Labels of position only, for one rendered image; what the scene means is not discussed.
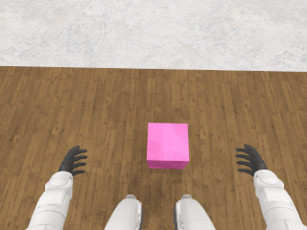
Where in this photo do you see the robot right shin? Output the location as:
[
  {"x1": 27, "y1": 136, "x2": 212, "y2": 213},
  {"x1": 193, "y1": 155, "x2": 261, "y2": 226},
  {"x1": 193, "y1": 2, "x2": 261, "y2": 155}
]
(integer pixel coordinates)
[{"x1": 177, "y1": 195, "x2": 192, "y2": 230}]

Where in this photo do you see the robot left forearm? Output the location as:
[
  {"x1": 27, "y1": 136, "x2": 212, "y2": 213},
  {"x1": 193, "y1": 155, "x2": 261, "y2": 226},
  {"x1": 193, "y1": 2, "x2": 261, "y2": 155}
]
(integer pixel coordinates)
[{"x1": 25, "y1": 171, "x2": 73, "y2": 230}]

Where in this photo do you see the robot right thigh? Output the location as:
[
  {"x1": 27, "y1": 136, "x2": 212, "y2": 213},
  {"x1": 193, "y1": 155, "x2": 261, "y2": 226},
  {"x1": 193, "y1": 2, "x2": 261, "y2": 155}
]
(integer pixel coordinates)
[{"x1": 176, "y1": 198, "x2": 216, "y2": 230}]

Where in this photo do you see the carton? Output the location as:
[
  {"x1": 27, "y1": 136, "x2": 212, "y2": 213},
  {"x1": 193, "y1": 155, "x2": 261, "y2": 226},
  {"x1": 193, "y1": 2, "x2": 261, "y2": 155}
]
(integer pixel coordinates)
[{"x1": 147, "y1": 123, "x2": 190, "y2": 170}]

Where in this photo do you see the robot right hand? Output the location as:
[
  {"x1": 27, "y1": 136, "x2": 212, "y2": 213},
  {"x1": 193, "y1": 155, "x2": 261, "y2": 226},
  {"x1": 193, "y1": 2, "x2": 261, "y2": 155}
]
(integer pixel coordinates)
[{"x1": 235, "y1": 144, "x2": 268, "y2": 177}]

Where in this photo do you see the robot left hand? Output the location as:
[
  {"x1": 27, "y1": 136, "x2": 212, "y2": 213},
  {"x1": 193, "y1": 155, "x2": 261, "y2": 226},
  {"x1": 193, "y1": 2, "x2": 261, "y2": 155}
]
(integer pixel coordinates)
[{"x1": 58, "y1": 145, "x2": 87, "y2": 176}]

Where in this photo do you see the robot right forearm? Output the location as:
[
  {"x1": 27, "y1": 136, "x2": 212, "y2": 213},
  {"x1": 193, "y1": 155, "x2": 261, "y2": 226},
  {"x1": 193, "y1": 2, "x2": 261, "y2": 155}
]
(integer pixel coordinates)
[{"x1": 253, "y1": 170, "x2": 307, "y2": 230}]

